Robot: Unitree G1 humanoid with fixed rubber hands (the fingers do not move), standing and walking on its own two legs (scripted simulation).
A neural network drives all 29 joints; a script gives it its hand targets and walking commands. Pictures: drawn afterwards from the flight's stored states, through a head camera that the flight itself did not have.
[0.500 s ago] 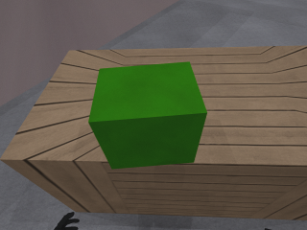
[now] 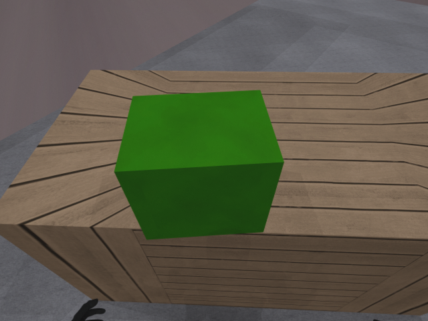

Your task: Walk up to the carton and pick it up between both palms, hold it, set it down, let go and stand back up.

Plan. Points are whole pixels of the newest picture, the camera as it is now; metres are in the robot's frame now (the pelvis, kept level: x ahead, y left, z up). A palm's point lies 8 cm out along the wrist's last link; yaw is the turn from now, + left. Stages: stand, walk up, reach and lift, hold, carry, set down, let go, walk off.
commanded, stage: walk up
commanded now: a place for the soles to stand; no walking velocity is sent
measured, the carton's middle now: (201, 167) +0.39 +0.06 +0.06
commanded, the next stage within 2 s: reach and lift in 0.36 s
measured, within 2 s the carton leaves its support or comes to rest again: neither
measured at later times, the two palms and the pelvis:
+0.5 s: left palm (86, 311) +0.15 +0.28 -0.11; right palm out of the picture +0.13 -0.28 -0.12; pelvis -0.02 +0.00 -0.02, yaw +0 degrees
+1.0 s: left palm out of the picture +0.11 +0.28 -0.04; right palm out of the picture +0.10 -0.26 -0.05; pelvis -0.05 +0.02 -0.01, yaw -2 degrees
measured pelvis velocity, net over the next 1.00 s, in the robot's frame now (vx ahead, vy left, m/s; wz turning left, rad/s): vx -0.05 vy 0.02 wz -0.03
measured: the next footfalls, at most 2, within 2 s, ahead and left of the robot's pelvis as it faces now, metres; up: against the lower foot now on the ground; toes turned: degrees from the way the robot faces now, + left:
none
